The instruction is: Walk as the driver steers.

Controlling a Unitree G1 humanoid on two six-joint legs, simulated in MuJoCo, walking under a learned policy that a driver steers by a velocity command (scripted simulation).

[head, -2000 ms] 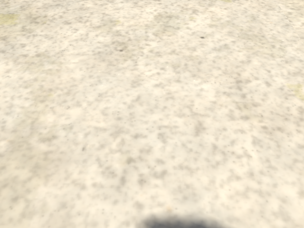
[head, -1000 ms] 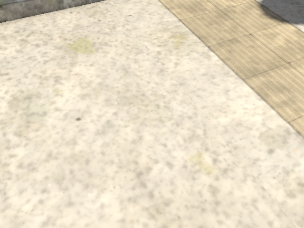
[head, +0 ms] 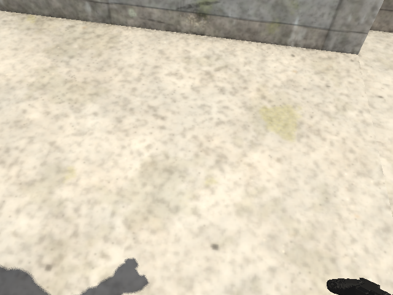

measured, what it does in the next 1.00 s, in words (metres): walks ahead: right foot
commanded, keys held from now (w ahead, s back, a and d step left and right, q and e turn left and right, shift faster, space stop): e+shift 0.44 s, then q+shift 0.10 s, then w+q+shift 0.46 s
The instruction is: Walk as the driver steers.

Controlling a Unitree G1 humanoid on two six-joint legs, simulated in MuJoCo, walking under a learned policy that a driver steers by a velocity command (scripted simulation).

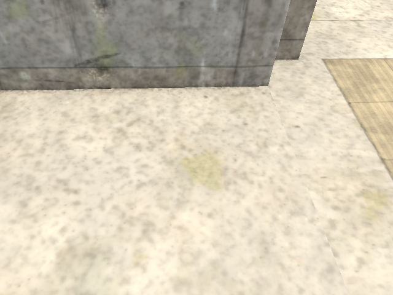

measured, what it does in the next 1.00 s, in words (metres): walks ahead, turning right: left foot, then right foot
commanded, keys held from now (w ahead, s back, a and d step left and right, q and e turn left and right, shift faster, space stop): w+q+shift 0.10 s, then q+shift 0.08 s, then e+shift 0.82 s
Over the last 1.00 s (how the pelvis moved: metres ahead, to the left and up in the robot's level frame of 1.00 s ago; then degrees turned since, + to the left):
0.21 -0.06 -0.01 -11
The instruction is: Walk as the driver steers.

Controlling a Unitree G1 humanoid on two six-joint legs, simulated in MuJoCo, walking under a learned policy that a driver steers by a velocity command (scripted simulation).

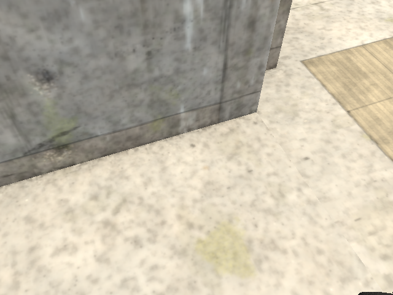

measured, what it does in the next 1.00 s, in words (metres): steps on the spot, turning right: right foot, then left foot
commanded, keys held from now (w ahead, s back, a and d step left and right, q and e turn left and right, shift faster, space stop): e+shift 0.48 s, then q+shift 0.52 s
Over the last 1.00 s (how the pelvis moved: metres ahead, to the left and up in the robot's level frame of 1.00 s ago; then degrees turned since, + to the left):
0.49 0.21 0.01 -17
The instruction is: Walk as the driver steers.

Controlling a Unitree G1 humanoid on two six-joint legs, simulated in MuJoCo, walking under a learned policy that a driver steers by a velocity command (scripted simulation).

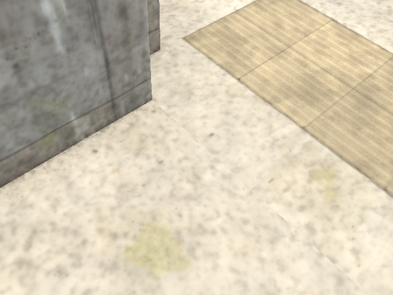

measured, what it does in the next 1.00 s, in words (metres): walks ahead: right foot, then left foot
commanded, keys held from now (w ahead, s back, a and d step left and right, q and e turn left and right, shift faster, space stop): q+shift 0.28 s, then shift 0.08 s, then e+shift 0.28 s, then w+e+shift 0.36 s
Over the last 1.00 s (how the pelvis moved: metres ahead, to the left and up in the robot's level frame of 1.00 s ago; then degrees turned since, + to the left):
0.04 0.00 -0.01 -17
